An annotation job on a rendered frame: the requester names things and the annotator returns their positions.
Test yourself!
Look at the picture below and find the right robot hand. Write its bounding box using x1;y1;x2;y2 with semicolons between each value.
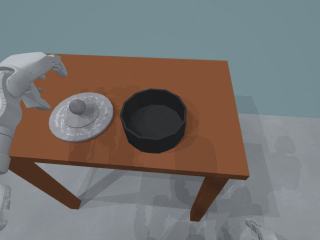
244;218;278;240

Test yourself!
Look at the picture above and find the lid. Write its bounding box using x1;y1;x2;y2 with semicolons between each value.
49;92;114;143

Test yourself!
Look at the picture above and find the table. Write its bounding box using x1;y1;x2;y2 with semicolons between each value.
8;53;250;222

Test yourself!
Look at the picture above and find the knob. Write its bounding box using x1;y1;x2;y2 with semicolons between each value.
69;99;86;115

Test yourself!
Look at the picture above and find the left robot upper arm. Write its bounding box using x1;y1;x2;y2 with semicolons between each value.
0;182;11;231

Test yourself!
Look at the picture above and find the robot left forearm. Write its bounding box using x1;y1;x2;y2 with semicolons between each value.
0;64;31;175

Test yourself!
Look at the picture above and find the pot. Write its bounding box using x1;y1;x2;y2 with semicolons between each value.
120;88;187;154

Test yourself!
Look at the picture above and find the left robot hand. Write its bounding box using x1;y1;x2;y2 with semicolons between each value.
0;52;68;111

